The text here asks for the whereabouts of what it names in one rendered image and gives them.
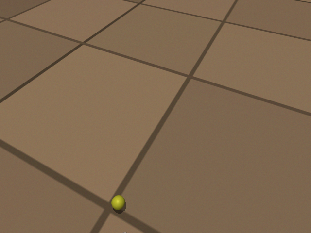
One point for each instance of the ball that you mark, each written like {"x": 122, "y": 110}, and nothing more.
{"x": 118, "y": 202}

